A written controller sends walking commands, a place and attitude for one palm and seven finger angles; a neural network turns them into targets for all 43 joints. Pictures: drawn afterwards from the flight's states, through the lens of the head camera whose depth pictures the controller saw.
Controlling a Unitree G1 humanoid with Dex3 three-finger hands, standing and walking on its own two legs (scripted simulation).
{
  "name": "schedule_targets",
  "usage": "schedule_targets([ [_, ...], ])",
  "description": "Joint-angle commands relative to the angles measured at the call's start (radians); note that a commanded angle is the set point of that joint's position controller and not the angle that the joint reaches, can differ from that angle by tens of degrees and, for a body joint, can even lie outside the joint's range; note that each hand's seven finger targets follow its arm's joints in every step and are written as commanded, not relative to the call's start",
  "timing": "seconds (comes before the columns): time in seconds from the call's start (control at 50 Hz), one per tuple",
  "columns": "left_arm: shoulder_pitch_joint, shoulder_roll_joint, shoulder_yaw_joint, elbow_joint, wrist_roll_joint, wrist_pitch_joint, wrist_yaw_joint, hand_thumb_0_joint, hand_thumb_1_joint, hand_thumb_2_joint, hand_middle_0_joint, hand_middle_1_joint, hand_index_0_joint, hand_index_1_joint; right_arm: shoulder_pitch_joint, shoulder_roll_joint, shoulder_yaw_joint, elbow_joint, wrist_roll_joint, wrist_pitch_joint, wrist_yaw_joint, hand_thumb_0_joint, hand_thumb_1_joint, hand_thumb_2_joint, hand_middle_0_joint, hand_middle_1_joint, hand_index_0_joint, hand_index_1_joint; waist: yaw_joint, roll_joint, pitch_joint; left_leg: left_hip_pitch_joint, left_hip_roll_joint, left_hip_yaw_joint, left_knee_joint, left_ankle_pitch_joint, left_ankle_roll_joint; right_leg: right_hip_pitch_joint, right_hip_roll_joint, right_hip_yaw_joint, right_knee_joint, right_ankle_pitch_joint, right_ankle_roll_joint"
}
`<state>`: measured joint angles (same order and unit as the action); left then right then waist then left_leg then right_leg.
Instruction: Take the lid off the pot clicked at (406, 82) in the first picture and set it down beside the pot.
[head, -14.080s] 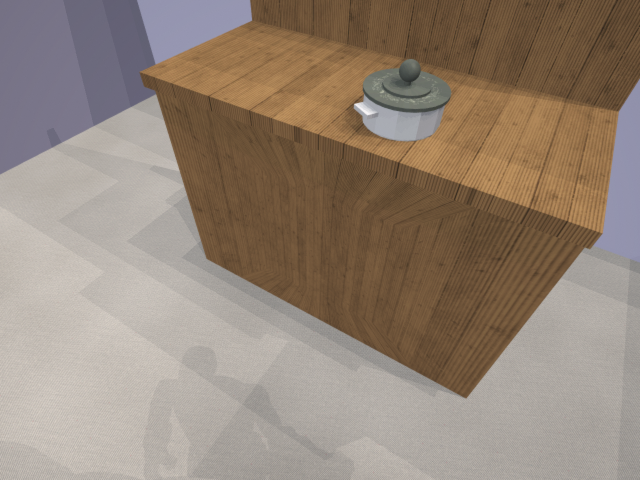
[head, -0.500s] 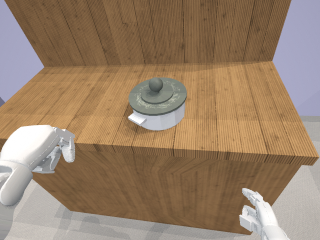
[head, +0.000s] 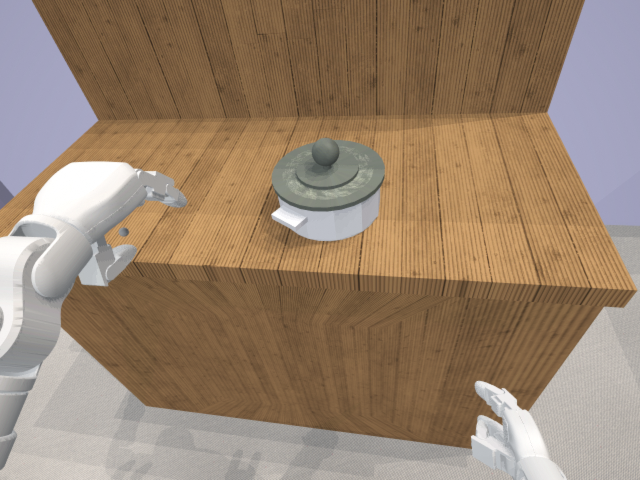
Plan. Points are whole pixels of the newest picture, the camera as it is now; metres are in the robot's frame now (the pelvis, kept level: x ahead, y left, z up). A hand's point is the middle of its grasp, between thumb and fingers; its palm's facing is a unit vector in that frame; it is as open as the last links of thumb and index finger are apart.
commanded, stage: reach forward and open the fingers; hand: left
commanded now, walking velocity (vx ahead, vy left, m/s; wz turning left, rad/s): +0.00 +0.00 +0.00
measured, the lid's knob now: (325, 152) +0.55 +0.06 +0.14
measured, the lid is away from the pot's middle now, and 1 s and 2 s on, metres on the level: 0.00 0.00 0.00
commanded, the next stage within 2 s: move the open hand above the knob in 0.32 s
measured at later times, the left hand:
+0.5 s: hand (151, 209) +0.33 +0.22 +0.22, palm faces -0.03 +0.05 -1.00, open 10.3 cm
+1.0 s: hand (221, 177) +0.39 +0.16 +0.22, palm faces -0.04 -0.07 -1.00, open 10.3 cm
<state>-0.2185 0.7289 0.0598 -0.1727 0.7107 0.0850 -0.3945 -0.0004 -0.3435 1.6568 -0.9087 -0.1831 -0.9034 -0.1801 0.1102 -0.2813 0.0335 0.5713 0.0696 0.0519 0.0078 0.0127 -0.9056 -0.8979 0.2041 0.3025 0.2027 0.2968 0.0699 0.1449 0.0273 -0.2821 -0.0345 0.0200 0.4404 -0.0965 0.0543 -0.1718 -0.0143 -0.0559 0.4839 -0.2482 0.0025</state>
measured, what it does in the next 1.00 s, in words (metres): stands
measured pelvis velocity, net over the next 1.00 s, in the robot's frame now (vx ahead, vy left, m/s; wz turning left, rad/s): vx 0.02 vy -0.01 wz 0.00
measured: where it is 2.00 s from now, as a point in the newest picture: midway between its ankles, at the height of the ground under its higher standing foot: outside the picture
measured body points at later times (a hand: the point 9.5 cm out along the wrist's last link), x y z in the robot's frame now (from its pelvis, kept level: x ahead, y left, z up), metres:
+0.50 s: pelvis +0.01 -0.01 +0.00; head +0.00 -0.05 +0.45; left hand +0.32 +0.22 +0.27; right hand +0.23 -0.22 -0.09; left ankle +0.09 +0.08 -0.74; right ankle +0.01 -0.12 -0.74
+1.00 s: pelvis +0.02 -0.01 +0.00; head +0.02 -0.07 +0.44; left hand +0.38 +0.16 +0.27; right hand +0.24 -0.22 -0.10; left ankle +0.09 +0.08 -0.74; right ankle +0.01 -0.12 -0.74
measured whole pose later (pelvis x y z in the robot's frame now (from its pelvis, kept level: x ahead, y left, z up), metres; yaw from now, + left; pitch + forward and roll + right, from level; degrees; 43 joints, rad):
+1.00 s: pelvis +0.02 -0.01 +0.00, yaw +0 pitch -1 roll +0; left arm -0.56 0.57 -0.16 0.01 0.77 0.26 -0.45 0.00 -0.43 1.72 -0.87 -0.08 -0.87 -0.08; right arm 0.10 -0.29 0.05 0.58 0.08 0.11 0.06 0.01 -0.91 -0.90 0.20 0.30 0.20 0.30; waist 0.05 0.14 -0.01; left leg -0.30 -0.04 0.02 0.46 -0.14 0.04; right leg -0.21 -0.02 -0.05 0.53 -0.30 -0.01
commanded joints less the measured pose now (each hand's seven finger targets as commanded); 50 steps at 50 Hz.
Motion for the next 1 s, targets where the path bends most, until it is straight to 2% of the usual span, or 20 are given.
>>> schedule_targets([
  [0.0,-0.249,0.184,0.118,-0.143,0.001,-0.003,0.028,0.000,-0.427,1.701,-0.856,-0.081,-0.856,-0.081,-0.201,-0.091,-0.042,-0.205,0.006,-0.064,0.008,0.000,-0.900,-0.900,0.200,0.300,0.200,0.300,-0.006,-0.062,-0.201,0.187,0.013,-0.073,-0.087,-0.190,-0.016,-0.120,0.050,0.003,-0.091,-0.087,-0.023],
  [0.06,-0.433,0.320,0.187,-0.117,0.037,-0.009,0.035,0.000,-0.428,1.706,-0.857,-0.081,-0.857,-0.081,-0.196,-0.105,-0.038,-0.178,-0.005,-0.057,-0.008,0.000,-0.900,-0.900,0.200,0.300,0.200,0.300,0.002,-0.076,-0.185,0.148,0.016,-0.071,-0.113,-0.243,-0.017,-0.114,0.042,0.003,-0.096,-0.141,-0.020],
  [0.12,-0.566,0.375,0.210,-0.106,0.061,-0.008,0.043,0.000,-0.429,1.706,-0.857,-0.081,-0.857,-0.081,-0.198,-0.094,-0.031,-0.170,-0.009,-0.071,-0.016,0.000,-0.900,-0.900,0.200,0.300,0.200,0.300,0.010,-0.011,-0.277,0.185,0.009,-0.081,-0.101,-0.196,-0.018,-0.086,0.038,0.013,-0.077,-0.118,-0.029],
  [0.2,-0.407,0.272,0.179,-0.016,0.021,0.012,0.016,0.000,-0.428,1.703,-0.856,-0.081,-0.856,-0.081,-0.165,-0.098,-0.042,-0.177,-0.004,-0.071,-0.004,0.000,-0.900,-0.900,0.200,0.300,0.200,0.300,0.006,-0.043,-0.267,0.205,0.006,-0.066,-0.060,-0.086,-0.014,-0.089,0.047,0.009,-0.081,-0.036,-0.032],
  [0.24,-0.408,0.203,0.100,-0.002,0.020,0.024,-0.013,0.000,-0.429,1.707,-0.857,-0.081,-0.857,-0.081,-0.176,-0.099,-0.037,-0.180,0.001,-0.059,0.006,0.000,-0.900,-0.900,0.200,0.300,0.200,0.300,0.004,-0.104,-0.212,0.165,0.009,-0.052,-0.075,-0.109,-0.017,-0.104,0.036,0.000,-0.091,-0.042,-0.022],
  [0.3,-0.353,0.142,0.054,0.009,0.013,0.034,-0.024,0.000,-0.431,1.719,-0.859,-0.081,-0.859,-0.081,-0.173,-0.103,-0.038,-0.198,0.012,-0.057,0.011,0.000,-0.900,-0.900,0.200,0.300,0.200,0.300,-0.019,-0.120,-0.171,0.163,0.006,-0.047,-0.062,-0.147,-0.013,-0.142,0.046,0.000,-0.093,-0.068,-0.021],
  [0.34,-0.479,0.221,0.078,-0.091,0.030,0.027,-0.026,0.000,-0.433,1.726,-0.861,-0.081,-0.861,-0.081,-0.197,-0.104,-0.033,-0.199,0.008,-0.057,0.004,0.000,-0.900,-0.900,0.200,0.300,0.200,0.300,-0.010,-0.088,-0.207,0.163,0.004,-0.040,-0.072,-0.159,-0.010,-0.116,0.033,0.008,-0.090,-0.087,-0.018],
  [0.4,-0.587,0.421,0.241,-0.206,0.043,0.015,0.005,0.000,-0.433,1.727,-0.861,-0.081,-0.861,-0.081,-0.202,-0.108,-0.031,-0.196,-0.011,-0.077,-0.010,0.000,-0.900,-0.900,0.200,0.300,0.200,0.300,0.006,0.011,-0.339,0.232,-0.007,-0.057,-0.035,-0.051,-0.004,-0.056,0.040,0.026,-0.065,-0.023,-0.031],
  [0.44,-0.658,0.447,0.252,-0.085,0.062,0.034,0.002,0.000,-0.433,1.727,-0.861,-0.081,-0.861,-0.081,-0.191,-0.102,-0.029,-0.164,-0.013,-0.074,-0.019,0.000,-0.900,-0.900,0.200,0.300,0.200,0.300,0.010,-0.037,-0.333,0.209,-0.009,-0.053,-0.033,-0.004,-0.007,-0.043,0.029,0.026,-0.066,0.021,-0.028],
  [0.5,-0.555,0.285,0.158,0.060,0.032,0.054,-0.012,0.000,-0.433,1.727,-0.861,-0.081,-0.861,-0.081,-0.156,-0.107,-0.035,-0.156,-0.001,-0.061,-0.007,0.000,-0.900,-0.900,0.200,0.300,0.200,0.300,-0.014,-0.057,-0.248,0.203,-0.008,-0.050,-0.021,0.016,-0.011,-0.097,0.042,0.009,-0.072,0.055,-0.030],
  [0.54,-0.499,0.142,0.026,0.050,0.024,0.065,-0.042,0.000,-0.433,1.727,-0.861,-0.081,-0.861,-0.081,-0.177,-0.097,-0.033,-0.169,0.008,-0.050,0.011,0.000,-0.900,-0.900,0.200,0.300,0.200,0.300,-0.008,-0.117,-0.215,0.178,-0.008,-0.037,-0.035,-0.009,-0.014,-0.105,0.031,0.002,-0.076,0.053,-0.021],
  [0.6,-0.412,-0.021,-0.106,-0.103,-0.005,0.074,-0.053,0.000,-0.433,1.727,-0.861,-0.081,-0.861,-0.081,-0.214,-0.083,-0.035,-0.221,0.019,-0.056,0.032,0.000,-0.900,-0.900,0.200,0.300,0.200,0.300,-0.029,-0.080,-0.278,0.251,-0.010,-0.034,-0.006,0.022,-0.006,-0.117,0.038,0.007,-0.056,0.078,-0.023],
  [0.62,-0.474,0.004,-0.112,-0.139,0.010,0.074,-0.055,0.000,-0.433,1.727,-0.861,-0.081,-0.861,-0.081,-0.219,-0.081,-0.029,-0.211,0.011,-0.050,0.033,0.000,-0.900,-0.900,0.200,0.300,0.200,0.300,-0.025,-0.100,-0.291,0.234,-0.011,-0.037,-0.023,-0.004,-0.005,-0.101,0.032,0.000,-0.065,0.061,-0.021],
  [0.7,-0.806,0.403,0.184,-0.123,0.071,0.080,0.020,0.000,-0.433,1.727,-0.861,-0.081,-0.861,-0.081,-0.198,-0.118,-0.023,-0.155,-0.008,-0.046,-0.002,0.000,-0.900,-0.900,0.200,0.300,0.200,0.300,-0.021,-0.070,-0.289,0.217,-0.005,-0.055,-0.031,-0.046,-0.008,-0.090,0.044,0.018,-0.064,-0.007,-0.033],
  [0.74,-0.928,0.385,0.150,0.018,0.107,0.090,0.030,0.000,-0.433,1.727,-0.861,-0.081,-0.861,-0.081,-0.196,-0.097,-0.013,-0.124,-0.009,-0.048,-0.013,0.000,-0.900,-0.900,0.200,0.300,0.200,0.300,-0.009,-0.066,-0.299,0.207,-0.008,-0.056,-0.039,-0.014,-0.015,-0.080,0.035,0.016,-0.058,0.004,-0.037],
  [0.8,-0.760,0.230,0.078,0.091,0.069,0.097,0.021,0.000,-0.433,1.727,-0.861,-0.081,-0.861,-0.081,-0.171,-0.090,-0.024,-0.136,-0.005,-0.037,0.011,0.000,-0.900,-0.900,0.200,0.300,0.200,0.300,0.001,-0.036,-0.342,0.235,-0.009,-0.050,-0.017,0.065,-0.017,-0.066,0.036,0.016,-0.042,0.088,-0.047],
  [0.84,-0.603,0.061,-0.049,0.095,0.058,0.123,-0.015,0.000,-0.433,1.727,-0.861,-0.081,-0.861,-0.081,-0.187,-0.079,-0.027,-0.159,-0.001,-0.016,0.037,0.000,-0.900,-0.900,0.200,0.300,0.200,0.300,0.010,-0.118,-0.355,0.217,-0.016,-0.023,-0.008,0.114,-0.016,-0.039,0.024,0.015,-0.034,0.167,-0.036],
  [0.9,-0.523,-0.147,-0.218,0.062,0.031,0.148,-0.040,0.000,-0.433,1.727,-0.861,-0.081,-0.861,-0.081,-0.211,-0.082,-0.029,-0.200,0.020,0.006,0.066,0.000,-0.900,-0.900,0.200,0.300,0.200,0.300,-0.040,-0.180,-0.282,0.210,-0.012,-0.009,0.010,0.075,-0.012,-0.110,0.032,-0.003,-0.039,0.152,-0.025],
  [0.94,-0.688,-0.039,-0.182,0.043,0.070,0.157,-0.033,0.000,-0.433,1.727,-0.861,-0.081,-0.861,-0.081,-0.224,-0.092,-0.020,-0.186,0.019,0.015,0.053,0.000,-0.900,-0.900,0.200,0.300,0.200,0.300,-0.046,-0.195,-0.225,0.172,-0.009,-0.003,-0.021,-0.039,-0.009,-0.135,0.027,0.000,-0.062,0.042,-0.021],
  [0.98,-0.913,0.180,-0.039,0.019,0.107,0.147,0.001,0.000,-0.433,1.727,-0.861,-0.081,-0.861,-0.081,-0.217,-0.103,-0.015,-0.163,0.007,0.010,0.024,0.000,-0.900,-0.900,0.200,0.300,0.200,0.300,-0.035,-0.163,-0.266,0.172,-0.016,-0.014,-0.029,-0.076,-0.004,-0.113,0.028,0.019,-0.063,-0.021,-0.025],
])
